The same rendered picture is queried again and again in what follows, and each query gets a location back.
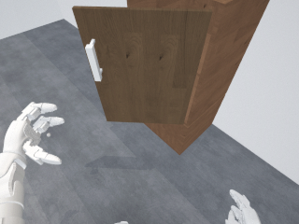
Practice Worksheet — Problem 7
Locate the right robot hand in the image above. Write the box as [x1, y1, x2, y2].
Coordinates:
[225, 189, 262, 224]

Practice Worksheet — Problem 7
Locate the cupboard door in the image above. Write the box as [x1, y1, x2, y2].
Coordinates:
[72, 6, 213, 125]

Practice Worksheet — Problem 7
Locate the left robot forearm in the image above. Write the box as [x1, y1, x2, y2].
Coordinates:
[0, 152, 28, 224]

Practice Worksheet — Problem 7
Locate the left robot hand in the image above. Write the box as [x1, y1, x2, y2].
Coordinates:
[3, 102, 64, 165]

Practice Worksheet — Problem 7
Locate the handle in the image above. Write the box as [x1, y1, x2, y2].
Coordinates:
[85, 39, 103, 81]

